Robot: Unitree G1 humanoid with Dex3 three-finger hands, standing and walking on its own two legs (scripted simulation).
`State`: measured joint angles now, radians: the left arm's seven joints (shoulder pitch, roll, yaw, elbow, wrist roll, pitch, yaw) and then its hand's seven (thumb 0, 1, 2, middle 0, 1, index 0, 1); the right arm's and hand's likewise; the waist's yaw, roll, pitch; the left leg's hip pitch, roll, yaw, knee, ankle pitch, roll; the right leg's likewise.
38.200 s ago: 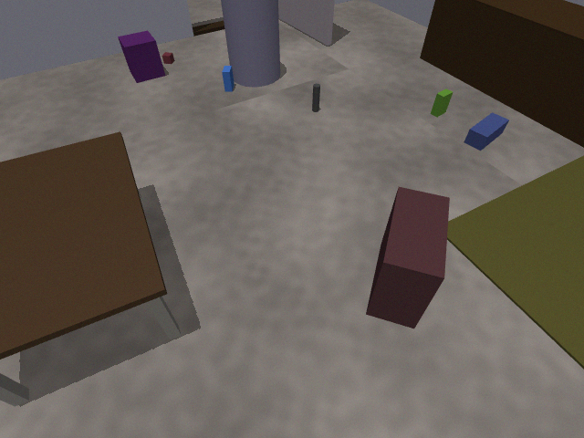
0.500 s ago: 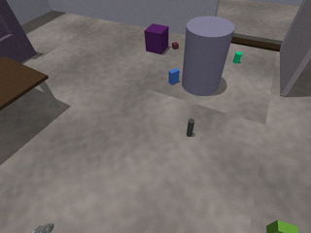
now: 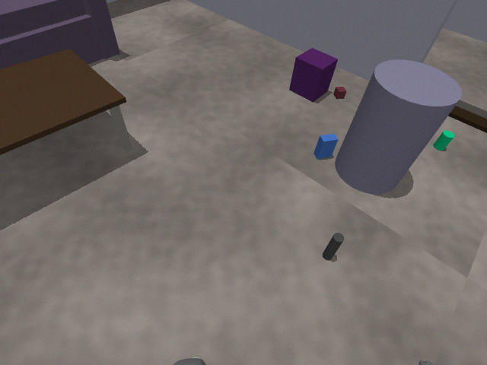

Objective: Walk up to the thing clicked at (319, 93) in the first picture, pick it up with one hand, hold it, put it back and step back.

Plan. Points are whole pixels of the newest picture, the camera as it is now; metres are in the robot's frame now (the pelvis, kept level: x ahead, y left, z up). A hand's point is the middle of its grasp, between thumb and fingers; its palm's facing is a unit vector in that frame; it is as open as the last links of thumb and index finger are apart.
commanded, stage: walk up
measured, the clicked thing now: (332, 247) +0.68 -0.40 -0.67
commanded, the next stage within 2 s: stand in 1.56 s
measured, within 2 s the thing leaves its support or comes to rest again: neither
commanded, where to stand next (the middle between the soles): +0.10 -0.03 m, yaw +9 degrees
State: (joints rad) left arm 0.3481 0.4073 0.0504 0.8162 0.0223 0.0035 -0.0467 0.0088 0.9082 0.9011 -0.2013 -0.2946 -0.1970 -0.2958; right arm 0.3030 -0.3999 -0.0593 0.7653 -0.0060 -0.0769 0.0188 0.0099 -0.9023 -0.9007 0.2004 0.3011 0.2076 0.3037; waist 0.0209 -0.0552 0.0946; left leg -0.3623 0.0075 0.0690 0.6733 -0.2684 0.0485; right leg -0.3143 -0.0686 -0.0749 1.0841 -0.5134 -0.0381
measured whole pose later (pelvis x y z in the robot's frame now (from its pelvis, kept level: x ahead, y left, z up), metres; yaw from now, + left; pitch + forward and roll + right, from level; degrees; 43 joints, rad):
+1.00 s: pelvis +0.03 -0.04 +0.00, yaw +14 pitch -2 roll -1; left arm 0.22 0.36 0.02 0.99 0.02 -0.02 -0.01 0.01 0.91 0.90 -0.20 -0.29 -0.20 -0.30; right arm 0.20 -0.40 -0.03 0.95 -0.01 0.00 0.00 0.01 -0.90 -0.90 0.20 0.30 0.21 0.30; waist 0.01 0.03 0.08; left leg -0.28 0.01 -0.03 0.69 -0.39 0.02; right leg -0.31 -0.03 -0.04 0.64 -0.29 0.01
